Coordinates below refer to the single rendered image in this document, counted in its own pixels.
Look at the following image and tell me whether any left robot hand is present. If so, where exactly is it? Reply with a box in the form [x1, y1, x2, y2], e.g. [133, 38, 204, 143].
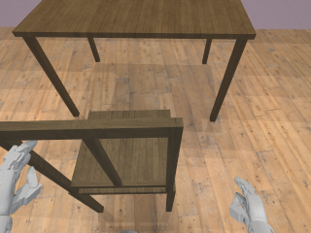
[0, 140, 42, 216]

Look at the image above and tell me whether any table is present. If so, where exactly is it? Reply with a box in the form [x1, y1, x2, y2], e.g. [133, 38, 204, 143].
[12, 0, 257, 122]

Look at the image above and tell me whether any chair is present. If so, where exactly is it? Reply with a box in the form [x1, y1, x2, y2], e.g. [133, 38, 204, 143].
[0, 109, 184, 213]

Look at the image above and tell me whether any right robot hand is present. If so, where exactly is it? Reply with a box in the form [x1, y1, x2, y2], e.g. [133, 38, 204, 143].
[229, 176, 268, 227]

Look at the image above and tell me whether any right robot forearm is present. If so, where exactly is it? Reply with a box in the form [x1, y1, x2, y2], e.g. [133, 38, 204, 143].
[248, 220, 274, 233]

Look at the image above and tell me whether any left robot forearm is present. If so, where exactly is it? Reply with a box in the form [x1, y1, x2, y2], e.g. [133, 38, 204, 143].
[0, 215, 13, 233]

